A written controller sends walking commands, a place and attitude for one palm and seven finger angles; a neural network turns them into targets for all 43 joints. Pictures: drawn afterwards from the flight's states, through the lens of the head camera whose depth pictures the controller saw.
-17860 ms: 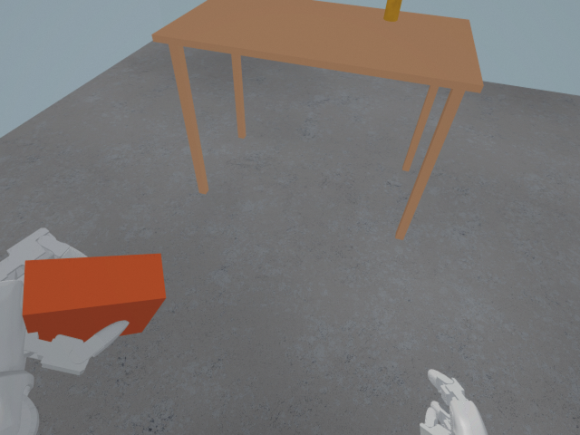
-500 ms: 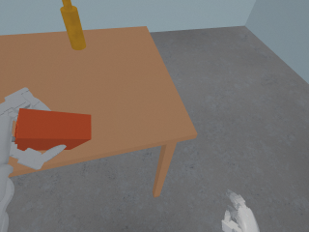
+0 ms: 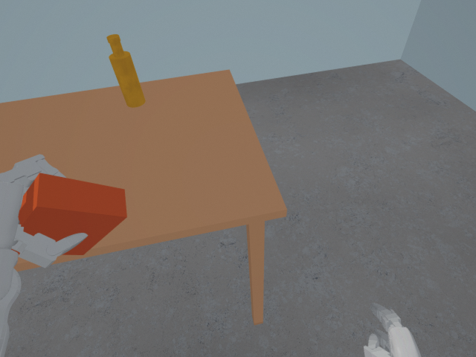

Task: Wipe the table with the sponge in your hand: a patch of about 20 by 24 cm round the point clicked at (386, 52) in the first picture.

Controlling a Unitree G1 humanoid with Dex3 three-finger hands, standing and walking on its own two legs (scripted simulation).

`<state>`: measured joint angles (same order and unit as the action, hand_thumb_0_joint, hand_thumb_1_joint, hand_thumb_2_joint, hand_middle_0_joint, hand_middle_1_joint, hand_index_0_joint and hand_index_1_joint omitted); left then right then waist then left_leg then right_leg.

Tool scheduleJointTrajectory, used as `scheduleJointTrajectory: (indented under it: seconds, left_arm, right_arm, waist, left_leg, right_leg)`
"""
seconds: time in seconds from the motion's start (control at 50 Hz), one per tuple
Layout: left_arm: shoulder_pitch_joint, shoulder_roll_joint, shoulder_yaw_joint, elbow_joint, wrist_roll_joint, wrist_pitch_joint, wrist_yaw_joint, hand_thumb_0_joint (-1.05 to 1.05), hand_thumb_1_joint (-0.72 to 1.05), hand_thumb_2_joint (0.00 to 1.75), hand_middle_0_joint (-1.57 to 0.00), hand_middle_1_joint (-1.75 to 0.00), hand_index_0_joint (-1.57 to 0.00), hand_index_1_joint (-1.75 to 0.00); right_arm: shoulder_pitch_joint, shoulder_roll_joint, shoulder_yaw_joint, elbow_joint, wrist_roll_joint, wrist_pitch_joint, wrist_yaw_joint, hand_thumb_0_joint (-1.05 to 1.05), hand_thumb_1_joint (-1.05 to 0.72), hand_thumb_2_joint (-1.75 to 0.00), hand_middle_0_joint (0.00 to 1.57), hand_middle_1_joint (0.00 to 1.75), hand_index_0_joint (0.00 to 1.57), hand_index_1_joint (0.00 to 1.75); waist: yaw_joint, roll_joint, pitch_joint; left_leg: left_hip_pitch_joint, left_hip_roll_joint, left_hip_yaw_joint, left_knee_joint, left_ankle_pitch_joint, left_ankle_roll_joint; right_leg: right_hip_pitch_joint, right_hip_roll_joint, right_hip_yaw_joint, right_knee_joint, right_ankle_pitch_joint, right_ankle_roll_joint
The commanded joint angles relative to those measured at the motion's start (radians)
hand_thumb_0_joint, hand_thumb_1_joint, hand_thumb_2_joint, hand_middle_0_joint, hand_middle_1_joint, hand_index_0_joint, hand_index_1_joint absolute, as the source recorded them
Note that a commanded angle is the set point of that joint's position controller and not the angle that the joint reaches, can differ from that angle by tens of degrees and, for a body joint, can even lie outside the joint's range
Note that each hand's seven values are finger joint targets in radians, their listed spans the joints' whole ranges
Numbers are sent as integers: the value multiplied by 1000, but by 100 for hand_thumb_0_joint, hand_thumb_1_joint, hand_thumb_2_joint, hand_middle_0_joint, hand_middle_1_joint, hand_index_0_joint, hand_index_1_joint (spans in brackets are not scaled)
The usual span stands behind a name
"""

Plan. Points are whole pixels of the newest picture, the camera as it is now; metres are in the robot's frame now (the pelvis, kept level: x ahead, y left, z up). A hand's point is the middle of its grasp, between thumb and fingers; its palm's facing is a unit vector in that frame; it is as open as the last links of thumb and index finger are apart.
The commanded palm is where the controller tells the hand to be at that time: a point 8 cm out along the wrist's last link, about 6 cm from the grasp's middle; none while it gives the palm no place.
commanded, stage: turn the palm down, sponge in hand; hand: left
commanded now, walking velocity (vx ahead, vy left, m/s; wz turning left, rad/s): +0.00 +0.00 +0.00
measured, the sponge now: (77, 221) +0.25 +0.27 +0.14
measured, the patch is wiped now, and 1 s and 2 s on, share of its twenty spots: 0.05 0.05 0.05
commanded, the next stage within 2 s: move the sponge above the wiping area in 1.64 s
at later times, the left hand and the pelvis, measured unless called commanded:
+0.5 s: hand (60, 205) +0.26 +0.29 +0.17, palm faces +0.22 -0.38 -0.90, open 9.3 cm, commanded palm +0.22 +0.31 +0.24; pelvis +0.03 +0.02 +0.00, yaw -2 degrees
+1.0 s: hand (48, 203) +0.25 +0.30 +0.18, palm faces +0.15 -0.16 -0.98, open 9.3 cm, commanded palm +0.21 +0.32 +0.26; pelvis +0.01 +0.05 +0.01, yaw -2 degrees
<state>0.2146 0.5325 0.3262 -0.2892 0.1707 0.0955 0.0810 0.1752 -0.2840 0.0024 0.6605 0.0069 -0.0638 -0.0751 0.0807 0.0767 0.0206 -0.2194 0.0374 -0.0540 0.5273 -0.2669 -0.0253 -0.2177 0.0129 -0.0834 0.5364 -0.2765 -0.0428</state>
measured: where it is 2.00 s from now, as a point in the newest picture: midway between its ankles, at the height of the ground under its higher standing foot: outside the picture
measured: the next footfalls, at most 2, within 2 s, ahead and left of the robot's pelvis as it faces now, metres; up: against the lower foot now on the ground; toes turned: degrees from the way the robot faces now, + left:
none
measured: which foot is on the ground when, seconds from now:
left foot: down 0.00-1.00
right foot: down 0.00-1.00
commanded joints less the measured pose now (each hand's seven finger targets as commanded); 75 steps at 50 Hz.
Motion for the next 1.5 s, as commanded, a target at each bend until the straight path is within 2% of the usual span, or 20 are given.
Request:
scheduleJointTrajectory:
  seconds: [0.0,0.08,0.12,0.2,0.32,0.5,0.62,0.72,0.84,0.92,0.94,1.02,1.04,1.14,1.24,1.32,1.34,1.42,1.44,1.48]
  left_arm:
    - [-202,284,49,-204,35,9,-64,0,10,130,-120,-160,-120,-160]
    - [-122,343,160,-297,53,-60,-54,0,10,130,-120,-160,-120,-160]
    - [-59,426,261,-351,63,-81,-22,0,10,130,-120,-160,-120,-160]
    - [44,332,228,-328,77,-40,30,0,10,130,-120,-160,-120,-160]
    - [10,328,134,-318,158,155,14,0,10,130,-120,-160,-120,-160]
    - [-42,348,82,-525,298,120,-14,0,10,130,-120,-160,-120,-160]
    - [-102,382,126,-351,359,265,30,0,10,130,-120,-160,-120,-160]
    - [-195,339,-15,-303,390,387,-70,0,10,130,-120,-160,-120,-160]
    - [-329,329,-127,-480,498,325,-163,0,10,130,-120,-160,-120,-160]
    - [-308,499,50,-461,574,269,-126,0,10,130,-120,-160,-120,-160]
    - [-335,426,-5,-448,574,253,-111,0,10,130,-120,-160,-120,-160]
    - [-305,441,50,-253,556,301,-69,0,10,130,-120,-160,-120,-160]
    - [-335,354,-37,-247,542,314,-70,0,10,130,-120,-160,-120,-160]
    - [-312,264,-156,-255,539,342,-125,0,10,130,-120,-160,-120,-160]
    - [-350,303,-160,-381,608,302,-140,0,10,130,-120,-160,-120,-160]
    - [-371,505,12,-370,679,273,-113,0,10,130,-120,-160,-120,-160]
    - [-398,426,-55,-358,683,260,-106,0,10,130,-120,-160,-120,-160]
    - [-385,452,6,-229,655,281,-76,0,10,130,-120,-160,-120,-160]
    - [-388,358,-72,-216,621,284,-78,0,10,130,-120,-160,-120,-160]
    - [-355,364,-66,-193,590,295,-88,0,10,130,-120,-160,-120,-160]
  right_arm:
    - [-174,-91,-32,-195,19,-54,-25,0,-90,-90,20,30,20,30]
    - [-165,-76,-39,-210,10,-51,-20,0,-90,-90,20,30,20,30]
    - [-152,-74,-45,-213,11,-46,-13,0,-90,-90,20,30,20,30]
    - [-96,-79,-60,-205,20,-29,4,0,-90,-90,20,30,20,30]
    - [-153,-107,-48,-224,43,3,-5,0,-90,-90,20,30,20,30]
    - [-159,-99,-42,-251,17,8,-20,0,-90,-90,20,30,20,30]
    - [-238,-95,-21,-222,33,60,7,0,-90,-90,20,30,20,30]
    - [-341,-106,7,-238,48,79,1,0,-90,-90,20,30,20,30]
    - [-346,-80,24,-272,36,56,-10,0,-90,-90,20,30,20,30]
    - [-366,-87,19,-237,16,62,-5,0,-90,-90,20,30,20,30]
    - [-341,-58,28,-240,17,61,2,0,-90,-90,20,30,20,30]
    - [-376,-79,17,-197,30,83,16,0,-90,-90,20,30,20,30]
    - [-360,-72,19,-207,37,88,17,0,-90,-90,20,30,20,30]
    - [-398,-82,25,-230,50,77,11,0,-90,-90,20,30,20,30]
    - [-408,-74,25,-246,40,40,3,0,-90,-90,20,30,20,30]
    - [-418,-88,16,-216,17,44,0,0,-90,-90,20,30,20,30]
    - [-393,-59,24,-222,19,45,4,0,-90,-90,20,30,20,30]
    - [-404,-75,10,-197,29,65,21,0,-90,-90,20,30,20,30]
    - [-382,-63,12,-205,35,67,21,0,-90,-90,20,30,20,30]
    - [-384,-86,-1,-199,36,75,19,0,-90,-90,20,30,20,30]
  waist:
    - [-15,-100,-56]
    - [21,-153,-148]
    - [49,-89,-216]
    - [33,-39,-208]
    - [11,-14,-128]
    - [14,-26,-271]
    - [47,59,-180]
    - [33,26,-136]
    - [20,43,-247]
    - [66,67,-275]
    - [54,59,-279]
    - [70,52,-169]
    - [45,24,-148]
    - [26,-15,-130]
    - [32,-11,-232]
    - [73,22,-250]
    - [59,10,-264]
    - [73,35,-173]
    - [52,-7,-165]
    - [51,-7,-147]
  left_leg:
    - [-42,-72,98,-55,-9,53]
    - [-27,-66,78,-43,102,55]
    - [-5,-68,83,-41,173,50]
    - [8,-65,108,-36,286,49]
    - [6,-62,120,-42,302,54]
    - [109,-50,74,-57,461,61]
    - [57,-39,61,-108,463,25]
    - [42,-40,59,-168,341,33]
    - [117,-38,30,-191,310,58]
    - [101,-36,8,-199,296,57]
    - [105,-37,15,-194,325,51]
    - [54,-45,24,-211,256,35]
    - [51,-42,39,-214,246,32]
    - [51,-56,56,-228,172,46]
    - [83,-68,58,-213,164,65]
    - [80,-77,36,-193,190,68]
    - [89,-78,60,-184,225,65]
    - [77,-82,44,-191,224,55]
    - [73,-74,68,-189,218,55]
    - [69,-75,66,-198,204,54]
  right_leg:
    - [19,-70,161,-229,-232,68]
    - [88,-65,154,-173,-39,70]
    - [131,-56,147,-130,111,67]
    - [131,-39,92,-77,349,66]
    - [92,-24,86,-85,321,57]
    - [114,-10,46,-55,385,44]
    - [145,1,54,-98,314,13]
    - [137,3,48,-136,233,17]
    - [153,5,44,-135,168,17]
    - [200,24,73,-132,158,0]
    - [201,4,55,-128,160,-1]
    - [165,18,80,-175,125,-10]
    - [162,0,57,-176,122,0]
    - [145,-2,55,-194,91,14]
    - [181,-4,70,-176,71,16]
    - [197,12,121,-170,77,-3]
    - [210,-8,94,-157,98,1]
    - [172,14,146,-195,107,-17]
    - [180,-6,107,-189,117,1]
    - [178,-8,110,-197,128,8]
